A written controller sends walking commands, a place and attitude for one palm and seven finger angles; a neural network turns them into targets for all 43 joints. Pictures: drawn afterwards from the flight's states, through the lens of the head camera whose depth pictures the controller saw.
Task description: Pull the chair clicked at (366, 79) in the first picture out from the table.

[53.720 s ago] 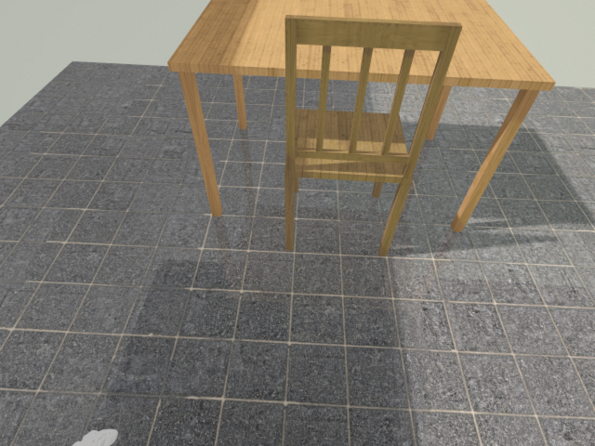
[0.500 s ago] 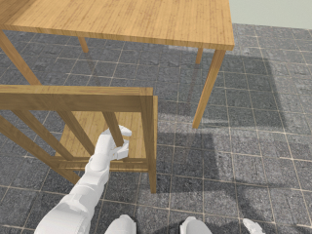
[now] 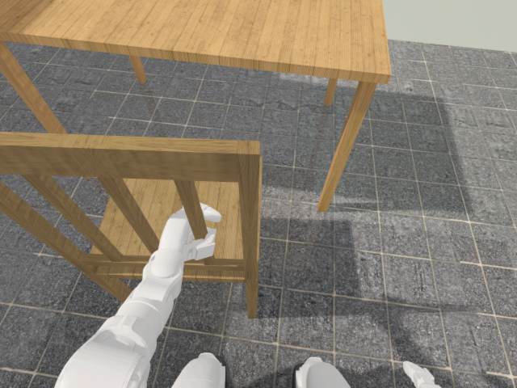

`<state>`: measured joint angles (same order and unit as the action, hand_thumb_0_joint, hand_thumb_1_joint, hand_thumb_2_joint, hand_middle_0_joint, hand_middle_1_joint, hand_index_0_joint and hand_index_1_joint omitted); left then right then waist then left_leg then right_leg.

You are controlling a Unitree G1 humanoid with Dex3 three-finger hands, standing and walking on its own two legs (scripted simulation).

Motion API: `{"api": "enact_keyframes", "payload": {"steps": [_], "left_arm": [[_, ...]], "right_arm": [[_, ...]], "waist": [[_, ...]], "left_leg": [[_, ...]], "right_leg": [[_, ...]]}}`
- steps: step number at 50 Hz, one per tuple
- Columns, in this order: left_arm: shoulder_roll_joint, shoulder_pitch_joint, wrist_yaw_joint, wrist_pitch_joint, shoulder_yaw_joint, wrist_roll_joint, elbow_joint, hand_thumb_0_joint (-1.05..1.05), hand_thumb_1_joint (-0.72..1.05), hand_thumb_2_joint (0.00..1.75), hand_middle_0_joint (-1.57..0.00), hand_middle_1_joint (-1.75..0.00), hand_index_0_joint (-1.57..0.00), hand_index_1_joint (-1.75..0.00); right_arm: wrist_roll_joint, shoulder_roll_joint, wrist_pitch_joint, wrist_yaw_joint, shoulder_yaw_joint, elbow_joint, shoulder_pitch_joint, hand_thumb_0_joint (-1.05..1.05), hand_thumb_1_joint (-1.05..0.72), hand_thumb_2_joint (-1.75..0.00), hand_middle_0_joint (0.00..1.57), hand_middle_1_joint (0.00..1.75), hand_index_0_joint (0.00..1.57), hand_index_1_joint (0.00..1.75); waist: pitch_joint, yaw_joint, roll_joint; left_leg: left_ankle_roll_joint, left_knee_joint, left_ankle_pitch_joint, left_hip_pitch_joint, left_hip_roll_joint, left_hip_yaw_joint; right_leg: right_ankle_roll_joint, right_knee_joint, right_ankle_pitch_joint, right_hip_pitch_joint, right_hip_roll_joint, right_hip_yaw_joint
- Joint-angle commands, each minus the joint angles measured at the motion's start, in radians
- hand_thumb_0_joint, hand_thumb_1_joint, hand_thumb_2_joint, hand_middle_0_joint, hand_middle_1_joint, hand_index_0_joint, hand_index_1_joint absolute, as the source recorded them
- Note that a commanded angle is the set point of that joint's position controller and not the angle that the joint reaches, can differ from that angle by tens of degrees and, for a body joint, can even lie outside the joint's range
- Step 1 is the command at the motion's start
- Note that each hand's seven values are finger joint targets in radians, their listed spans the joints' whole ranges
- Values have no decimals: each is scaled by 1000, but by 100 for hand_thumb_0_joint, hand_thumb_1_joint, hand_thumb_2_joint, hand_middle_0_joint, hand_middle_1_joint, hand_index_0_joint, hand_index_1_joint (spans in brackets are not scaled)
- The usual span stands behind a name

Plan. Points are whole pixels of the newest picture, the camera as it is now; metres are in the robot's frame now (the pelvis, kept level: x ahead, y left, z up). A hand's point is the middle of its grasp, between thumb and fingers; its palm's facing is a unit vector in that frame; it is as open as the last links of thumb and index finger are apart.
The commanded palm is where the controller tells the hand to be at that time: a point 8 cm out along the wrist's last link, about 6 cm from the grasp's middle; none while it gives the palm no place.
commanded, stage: step backward, pulling the chair out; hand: left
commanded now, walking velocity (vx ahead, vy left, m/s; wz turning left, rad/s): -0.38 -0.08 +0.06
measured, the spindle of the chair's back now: (141, 226) +0.38 +0.22 -0.05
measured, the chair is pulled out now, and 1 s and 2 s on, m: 0.35 0.44 0.72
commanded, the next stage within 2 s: stop walking, hand still on the chair in 1.54 s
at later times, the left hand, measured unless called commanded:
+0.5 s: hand (207, 246) +0.34 +0.10 -0.06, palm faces -0.06 -0.98 -0.17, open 5.5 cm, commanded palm +0.34 +0.15 -0.05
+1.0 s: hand (203, 294) +0.26 +0.10 -0.05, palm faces +0.01 -0.98 -0.17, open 5.6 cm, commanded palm +0.25 +0.15 -0.05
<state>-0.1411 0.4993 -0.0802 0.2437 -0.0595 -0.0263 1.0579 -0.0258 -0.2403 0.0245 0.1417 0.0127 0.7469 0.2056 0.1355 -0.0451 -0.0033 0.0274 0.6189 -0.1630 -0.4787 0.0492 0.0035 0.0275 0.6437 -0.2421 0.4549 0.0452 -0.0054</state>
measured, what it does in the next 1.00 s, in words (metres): walks backwards: left foot, then right foot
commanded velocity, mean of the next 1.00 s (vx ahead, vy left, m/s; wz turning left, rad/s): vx -0.38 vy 0.02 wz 0.03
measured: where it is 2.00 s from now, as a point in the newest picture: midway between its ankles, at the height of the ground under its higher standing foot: outside the picture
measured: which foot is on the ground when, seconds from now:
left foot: down 0.00-0.16, up 0.18-0.28, down 0.30-0.98, up 1.00-1.00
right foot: down 0.00-0.74, up 0.76-0.90, down 0.92-1.00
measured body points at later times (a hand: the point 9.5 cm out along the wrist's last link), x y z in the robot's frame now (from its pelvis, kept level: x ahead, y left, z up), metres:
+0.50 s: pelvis -0.02 -0.02 +0.01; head +0.07 -0.01 +0.45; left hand +0.34 +0.15 -0.04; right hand +0.09 -0.26 -0.12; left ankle +0.02 +0.12 -0.72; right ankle +0.01 -0.15 -0.72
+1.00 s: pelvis -0.10 -0.04 +0.01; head +0.00 -0.05 +0.45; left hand +0.26 +0.15 -0.04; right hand +0.01 -0.27 -0.13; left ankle -0.04 +0.11 -0.71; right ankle -0.10 -0.16 -0.72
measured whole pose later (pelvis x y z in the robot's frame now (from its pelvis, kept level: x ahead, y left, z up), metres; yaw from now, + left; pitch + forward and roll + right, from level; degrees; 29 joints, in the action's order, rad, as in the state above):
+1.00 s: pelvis -0.10 -0.04 +0.01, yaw +0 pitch +2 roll -2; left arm -0.19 0.52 -0.06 0.22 0.04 -0.07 1.04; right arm -0.02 -0.21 0.00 0.08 0.03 0.74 0.15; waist 0.21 -0.04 -0.06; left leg 0.05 0.66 -0.23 -0.45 0.07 0.06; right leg -0.01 0.54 -0.27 0.30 -0.03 0.03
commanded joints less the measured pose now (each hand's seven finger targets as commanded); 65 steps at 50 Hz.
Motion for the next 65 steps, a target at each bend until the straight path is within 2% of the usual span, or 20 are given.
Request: {"api": "enact_keyframes", "payload": {"steps": [1,5,8,13,17,19,22,26,28,31,33,37,41,46,49,52,57,60,62,65], "left_arm": [[-136,342,-18,69,27,13,-222,0,90,90,-50,-145,-50,-145],[-165,321,-19,64,40,13,-222,0,90,90,-50,-145,-50,-145],[-221,315,-29,61,64,14,-204,0,90,90,-50,-145,-50,-145],[-192,297,-26,23,78,11,-184,0,90,90,-50,-145,-50,-145],[-100,389,-6,23,7,6,-262,0,90,90,-50,-145,-50,-145],[-112,390,-10,24,25,10,-264,0,90,90,-50,-145,-50,-145],[-98,360,-11,36,24,17,-240,0,90,90,-50,-145,-50,-145],[-191,331,-17,44,70,15,-245,0,90,90,-50,-145,-50,-145],[-213,300,-12,36,79,7,-250,0,90,90,-50,-145,-50,-145],[-209,257,-9,-5,86,3,-238,0,90,90,-50,-145,-50,-145],[-189,259,-9,-15,74,1,-249,0,90,90,-50,-145,-50,-145],[-110,352,6,-7,15,3,-316,0,90,90,-50,-145,-50,-145],[-113,348,-7,17,42,8,-274,0,90,90,-50,-145,-50,-145],[-168,327,3,41,65,25,-230,0,90,90,-50,-145,-50,-145],[-295,287,-9,14,137,-1,-185,0,90,90,-50,-145,-50,-145],[-241,287,-11,-14,129,11,-185,0,90,90,-50,-145,-50,-145],[-196,292,-15,-56,83,-10,-200,0,90,90,-50,-145,-50,-145],[-115,348,-2,-56,7,-23,-237,0,90,90,-50,-145,-50,-145],[-65,414,5,-41,-18,-13,-299,0,90,90,-50,-145,-50,-145],[-79,364,-2,-19,26,-4,-262,0,90,90,-50,-145,-50,-145]], "right_arm": [[3,-122,37,9,-43,-91,9,0,-90,-90,20,30,20,30],[1,-124,39,7,-50,-103,16,0,-90,-90,20,30,20,30],[-7,-113,44,4,-51,-76,40,0,-90,-90,20,30,20,30],[6,-123,42,9,-23,-51,17,0,-90,-90,20,30,20,30],[15,-132,13,2,-29,-93,-8,0,-90,-90,20,30,20,30],[22,-127,8,-7,-38,-89,9,0,-90,-90,20,30,20,30],[22,-131,15,-28,-48,-72,50,0,-90,-90,20,30,20,30],[0,-142,11,-11,-57,-82,55,0,-90,-90,20,30,20,30],[-3,-132,10,-2,-52,-108,3,0,-90,-90,20,30,20,30],[2,-134,-1,8,-35,-112,-9,0,-90,-90,20,30,20,30],[5,-148,-6,19,-32,-108,-4,0,-90,-90,20,30,20,30],[24,-119,-34,-9,-29,-137,-33,0,-90,-90,20,30,20,30],[27,-128,-17,-42,-53,-95,55,0,-90,-90,20,30,20,30],[11,-131,4,-50,-49,-84,29,0,-90,-90,20,30,20,30],[-18,-154,18,-15,-65,-97,-1,0,-90,-90,20,30,20,30],[7,-121,23,-6,-26,-82,-41,0,-90,-90,20,30,20,30],[-5,-153,-1,22,-31,-65,1,0,-90,-90,20,30,20,30],[-17,-173,-29,8,-51,-88,28,0,-90,-90,20,30,20,30],[14,-139,-40,1,-38,-120,-5,0,-90,-90,20,30,20,30],[29,-130,-37,-31,-55,-109,30,0,-90,-90,20,30,20,30]], "waist": [[-453,18,-132],[-390,19,-55],[-413,8,181],[-405,15,199],[-462,22,-194],[-463,23,-238],[-489,14,-159],[-574,-11,21],[-560,8,44],[-493,14,133],[-483,7,135],[-473,9,-251],[-505,1,-201],[-476,12,-173],[-518,21,188],[-463,32,74],[-474,19,147],[-476,11,29],[-493,-4,-229],[-465,13,-242]], "left_leg": [[-92,-132,148,165,164,149],[-66,-96,-122,51,109,107],[2,176,-230,200,-43,-6],[-3,-10,-142,179,-18,62],[-101,-172,472,256,194,218],[-127,-151,579,309,225,233],[-110,-27,761,405,208,205],[-5,39,460,253,87,75],[24,144,-85,171,-1,54],[16,80,-196,152,-5,86],[0,-83,88,219,32,80],[-124,-213,624,314,239,244],[-173,-88,900,581,260,248],[-91,8,621,396,172,146],[24,256,-240,120,-35,58],[23,266,-328,57,-21,122],[17,-126,1,225,14,40],[-42,-184,518,414,151,63],[-93,-179,717,435,217,151],[-168,-154,808,495,279,208]], "right_leg": [[-30,-9,48,-199,10,-8],[-49,-76,-93,-184,52,-72],[-122,-341,-213,-31,251,-243],[-103,-197,326,-235,222,-93],[-16,90,135,-203,29,17],[-31,126,-98,-136,11,9],[-46,-43,139,-187,26,-11],[-86,-100,774,-443,150,-92],[-147,-165,832,-434,277,-167],[-140,-173,713,-386,282,-115],[-85,-131,660,-374,197,-40],[-24,156,-99,-187,12,14],[-33,49,-159,-68,-11,-4],[-42,-211,319,-281,40,-31],[-158,-199,959,-454,306,-204],[-184,-166,877,-447,345,-153],[-96,-114,851,-461,242,-68],[-12,-88,480,-300,77,5],[-16,76,156,-204,37,21],[-35,149,-213,-80,-3,6]]}}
